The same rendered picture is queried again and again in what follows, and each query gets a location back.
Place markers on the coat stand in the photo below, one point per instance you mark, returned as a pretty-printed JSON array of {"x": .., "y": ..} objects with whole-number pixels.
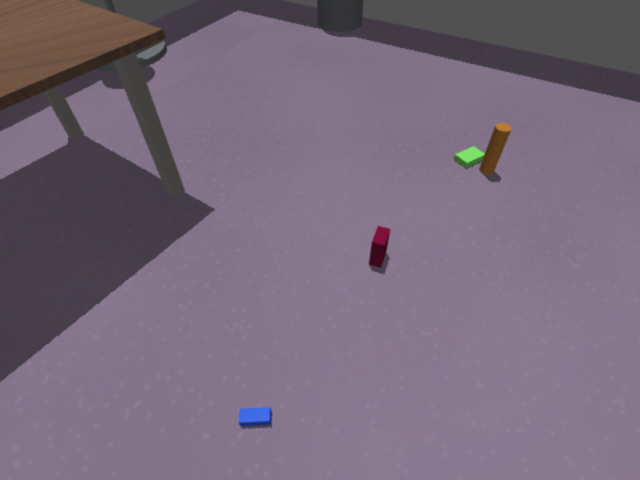
[{"x": 146, "y": 56}]

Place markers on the table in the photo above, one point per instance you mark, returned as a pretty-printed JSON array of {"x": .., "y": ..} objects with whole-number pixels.
[{"x": 44, "y": 43}]

